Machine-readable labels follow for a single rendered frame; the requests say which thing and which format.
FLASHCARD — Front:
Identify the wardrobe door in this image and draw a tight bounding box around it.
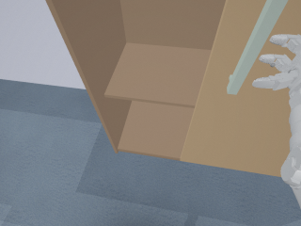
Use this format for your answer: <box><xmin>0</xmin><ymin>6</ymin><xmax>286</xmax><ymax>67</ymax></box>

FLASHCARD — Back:
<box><xmin>180</xmin><ymin>0</ymin><xmax>301</xmax><ymax>177</ymax></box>

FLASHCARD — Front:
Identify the right robot upper arm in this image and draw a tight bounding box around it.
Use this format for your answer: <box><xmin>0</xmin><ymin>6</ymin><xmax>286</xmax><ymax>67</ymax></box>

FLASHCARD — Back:
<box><xmin>280</xmin><ymin>146</ymin><xmax>301</xmax><ymax>209</ymax></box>

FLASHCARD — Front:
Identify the robot right hand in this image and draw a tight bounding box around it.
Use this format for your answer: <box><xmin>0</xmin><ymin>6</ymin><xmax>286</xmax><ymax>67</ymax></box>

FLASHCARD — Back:
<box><xmin>252</xmin><ymin>34</ymin><xmax>301</xmax><ymax>90</ymax></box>

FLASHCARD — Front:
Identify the handle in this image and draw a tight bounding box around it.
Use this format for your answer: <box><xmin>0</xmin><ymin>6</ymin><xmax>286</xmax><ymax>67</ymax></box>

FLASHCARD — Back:
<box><xmin>227</xmin><ymin>0</ymin><xmax>288</xmax><ymax>95</ymax></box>

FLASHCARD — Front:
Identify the right robot forearm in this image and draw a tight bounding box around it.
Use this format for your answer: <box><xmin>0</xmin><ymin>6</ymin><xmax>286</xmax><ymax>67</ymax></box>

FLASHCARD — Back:
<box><xmin>289</xmin><ymin>79</ymin><xmax>301</xmax><ymax>151</ymax></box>

